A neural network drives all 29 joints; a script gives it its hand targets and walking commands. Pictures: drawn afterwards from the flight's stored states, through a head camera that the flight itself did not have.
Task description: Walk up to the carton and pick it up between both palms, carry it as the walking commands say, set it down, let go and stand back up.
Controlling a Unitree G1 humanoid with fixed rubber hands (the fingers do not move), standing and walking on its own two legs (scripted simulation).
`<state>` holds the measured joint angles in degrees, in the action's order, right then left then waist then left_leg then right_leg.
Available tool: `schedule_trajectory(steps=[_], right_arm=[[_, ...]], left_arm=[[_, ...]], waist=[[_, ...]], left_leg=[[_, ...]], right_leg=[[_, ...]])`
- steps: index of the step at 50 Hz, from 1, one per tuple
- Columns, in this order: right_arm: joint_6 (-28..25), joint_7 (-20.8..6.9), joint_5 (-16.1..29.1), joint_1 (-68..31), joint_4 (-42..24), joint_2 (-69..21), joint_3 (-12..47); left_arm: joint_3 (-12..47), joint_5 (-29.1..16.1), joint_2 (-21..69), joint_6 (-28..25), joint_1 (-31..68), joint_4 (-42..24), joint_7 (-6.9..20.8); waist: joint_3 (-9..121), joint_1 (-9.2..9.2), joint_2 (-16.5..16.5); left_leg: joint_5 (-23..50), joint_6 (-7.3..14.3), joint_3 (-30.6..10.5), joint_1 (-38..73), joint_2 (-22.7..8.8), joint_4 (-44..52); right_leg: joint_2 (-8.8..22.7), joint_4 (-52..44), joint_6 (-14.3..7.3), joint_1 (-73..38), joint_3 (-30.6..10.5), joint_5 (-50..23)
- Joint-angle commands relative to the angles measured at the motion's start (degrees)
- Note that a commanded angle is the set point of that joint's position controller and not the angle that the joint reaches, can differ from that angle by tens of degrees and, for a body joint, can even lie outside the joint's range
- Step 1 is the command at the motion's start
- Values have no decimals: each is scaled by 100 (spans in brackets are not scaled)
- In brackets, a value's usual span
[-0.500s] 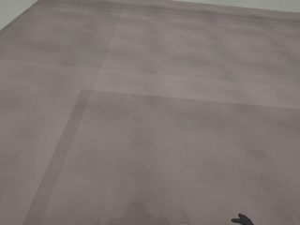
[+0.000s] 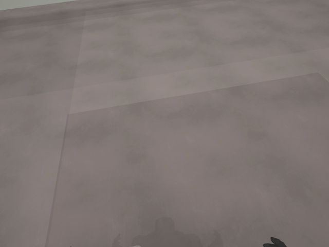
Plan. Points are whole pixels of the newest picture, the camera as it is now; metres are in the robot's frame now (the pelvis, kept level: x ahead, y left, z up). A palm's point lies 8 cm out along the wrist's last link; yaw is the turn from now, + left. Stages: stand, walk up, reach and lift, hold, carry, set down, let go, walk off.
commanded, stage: walk up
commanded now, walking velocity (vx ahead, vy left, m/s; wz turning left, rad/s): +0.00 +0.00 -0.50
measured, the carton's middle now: out of the picture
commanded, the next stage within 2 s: none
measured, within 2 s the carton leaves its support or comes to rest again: neither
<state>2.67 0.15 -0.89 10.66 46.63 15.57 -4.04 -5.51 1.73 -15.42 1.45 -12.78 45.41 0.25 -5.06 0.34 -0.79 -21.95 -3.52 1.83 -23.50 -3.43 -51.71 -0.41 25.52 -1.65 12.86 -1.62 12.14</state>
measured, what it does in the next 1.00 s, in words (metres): steps on the spot, turning right: left foot, then right foot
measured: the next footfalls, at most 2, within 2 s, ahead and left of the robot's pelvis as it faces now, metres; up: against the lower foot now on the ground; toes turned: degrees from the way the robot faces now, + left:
left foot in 0.20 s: +0.04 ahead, +0.14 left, +0.00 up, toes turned -5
right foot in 0.66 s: +0.01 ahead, -0.10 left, +0.00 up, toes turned -24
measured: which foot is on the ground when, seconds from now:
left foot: up 0.00-0.18, down 0.20-0.66, up 0.68-1.00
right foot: down 0.00-0.20, up 0.22-0.64, down 0.66-1.00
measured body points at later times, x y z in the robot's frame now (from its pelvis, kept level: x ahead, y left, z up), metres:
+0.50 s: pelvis +0.01 +0.04 +0.00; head +0.04 +0.06 +0.44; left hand +0.18 +0.27 -0.14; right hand +0.03 -0.25 -0.10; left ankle +0.00 +0.14 -0.74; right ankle -0.03 -0.10 -0.68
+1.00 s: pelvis +0.00 -0.02 +0.01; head +0.02 -0.07 +0.45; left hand +0.21 +0.18 -0.10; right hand -0.03 -0.31 -0.13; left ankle +0.07 +0.14 -0.67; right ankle -0.02 -0.09 -0.74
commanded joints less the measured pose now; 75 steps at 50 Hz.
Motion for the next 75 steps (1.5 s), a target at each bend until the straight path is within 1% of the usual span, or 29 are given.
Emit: schedule_trajectory(steps=[1,2,3,8,10,11,12,17,21,24,26,30,33,34,35,41,43,46,47,49,52,53,60,61,64,65,67,73,75], right_arm=[[-26,40,75,-213,-353,214,58],[11,44,130,-128,-363,169,67],[-3,54,120,-309,-474,376,29],[-171,47,148,-65,-596,286,116],[-225,182,89,406,-540,664,-157],[-263,153,87,592,-775,1079,-217],[-227,156,48,764,-658,1327,-347],[-316,208,-1,-340,-828,382,-52],[-410,206,32,353,-692,458,-17],[-274,140,-68,634,-594,963,-252],[-269,139,-96,1004,-594,906,-297],[-250,135,-70,765,-508,1070,-333],[-198,40,25,1036,-621,1014,-334],[-164,-84,34,891,-830,597,-261],[-15,-3,107,649,-983,227,-124],[105,-57,7,715,-587,455,-233],[155,-49,13,611,-807,427,-198],[153,-128,-64,459,-728,531,-279],[123,-104,-96,311,-748,437,-331],[152,-47,-96,-7,-848,564,-395],[90,-63,-12,-424,-1048,129,-195],[44,-12,38,-543,-1111,196,-216],[-18,129,94,-154,-989,330,-206],[-73,137,86,90,-984,424,-263],[-156,154,19,112,-1148,1106,-399],[-137,150,39,240,-1189,1063,-425],[-200,162,75,-608,-1060,672,-271],[-326,166,39,299,-836,409,-234],[-308,192,-37,587,-710,472,-212]], left_arm=[[-216,25,-1013,-63,-75,-307,-21],[-309,57,-1175,-59,167,-387,41],[-129,-113,-668,26,-500,-314,60],[-19,-87,-860,29,-265,-291,8],[-6,-145,-616,90,49,-464,39],[159,-224,-7,46,-299,-534,62],[-96,93,-574,99,65,-652,-12],[-112,-171,-435,248,-208,-132,150],[-84,-73,-424,236,26,-382,89],[-79,-104,-483,195,827,-870,186],[34,-83,-250,193,1155,-947,192],[-17,-51,-224,211,613,-651,214],[-140,74,-587,88,508,-599,181],[-382,163,-1246,-21,-372,-466,119],[-359,135,-1383,-67,-170,-637,89],[-127,-25,-801,-72,126,-496,-54],[-135,45,-895,-124,99,-535,-9],[-181,76,-791,-40,289,-559,24],[-174,-88,-838,-78,-148,-525,-5],[-282,61,-935,-156,-574,-504,-46],[-99,-33,-770,-121,-347,-311,-66],[-222,-31,-884,-81,-600,-252,-41],[-322,-7,-994,-50,-179,-370,69],[-282,-180,-916,-29,-18,-279,42],[-182,-195,-571,-33,44,-472,-51],[-287,-5,-952,-5,87,-432,-90],[-247,-23,-732,12,-317,-14,91],[-172,-101,-511,166,86,-146,193],[-76,-72,-329,129,298,-327,201]], waist=[[369,-81,1063],[492,58,1290],[422,-534,1038],[367,-73,989],[469,196,24],[539,213,-931],[821,308,-1006],[-106,-207,-695],[88,25,-1127],[344,394,-1235],[255,501,-659],[224,171,-1290],[630,-28,-306],[1222,-370,1313],[937,-383,1433],[1019,-52,790],[798,-43,1272],[903,62,619],[737,-126,1141],[988,-416,478],[455,-229,1027],[657,-416,577],[598,-64,1053],[596,173,1242],[348,89,-1850],[541,154,-1031],[53,-328,-832],[457,122,-280],[446,128,-983]], left_leg=[[-4,15,-103,-60,-28,300],[280,39,7,194,54,514],[-226,-10,-90,14,378,528],[3,151,-117,1205,442,1958],[287,427,-713,2418,-505,3156],[1191,762,-2160,2952,-2015,3497],[2571,946,-2337,2220,-2350,3324],[2864,885,-318,1020,-1177,3372],[4774,1028,-199,1895,-1424,3085],[3778,1034,-111,2198,-1431,3130],[4335,972,97,2645,-1387,3028],[4630,881,64,1929,-1783,2714],[2700,362,677,1085,-1350,1600],[-850,-44,769,-189,-892,-166],[-1221,-129,209,-1067,-392,-925],[159,-289,-153,-535,-305,-1121],[222,-258,-218,-784,-261,-951],[374,-258,-172,-655,-144,-681],[320,-308,-235,-807,-152,-730],[259,-275,-188,-790,-109,-514],[22,-280,-163,-682,-88,178],[5,-340,-100,-336,95,416],[151,-28,-178,859,324,1878],[766,113,-199,1366,136,2672],[245,792,-2278,1416,-2232,4007],[-67,929,-2293,1228,-2324,4040],[580,678,-1150,495,-1334,3910],[3087,850,-402,1808,-1452,3304],[4483,872,38,1956,-1438,3042]], right_leg=[[1398,-672,-729,-171,-1478,-1485],[1147,-576,-642,27,-1111,-1181],[1288,-904,-800,-79,-1705,-456],[1075,-157,-592,577,-1593,-1613],[441,701,-185,1582,-1312,-169],[-425,2104,259,2494,-872,2128],[-406,2962,389,2336,-666,2138],[-128,4356,541,1784,-535,969],[-139,4102,682,2095,-140,922],[45,2933,750,1786,193,910],[47,2257,646,1857,525,1130],[63,1618,474,905,771,1358],[173,-399,324,-661,346,-88],[2068,-801,-84,-1744,-1827,-2194],[2399,-543,-783,-1445,-2131,-3531],[1165,-497,-434,-1010,-796,-3472],[1151,-747,-249,-974,-1037,-2856],[1058,-1049,-247,-686,-1250,-1191],[1178,-995,-101,-773,-1447,-1871],[1238,-912,-190,-1130,-1607,-1883],[1051,-720,-636,-716,-1459,-2147],[860,-867,-384,-783,-1764,-1706],[853,-562,-469,279,-2321,-1096],[848,-201,-274,451,-2239,-1145],[-609,2384,509,2261,-550,2177],[-372,3179,558,1878,-862,1926],[-206,3885,605,1441,-743,1141],[-42,4122,723,2092,-298,923],[128,3381,902,2000,-43,1127]])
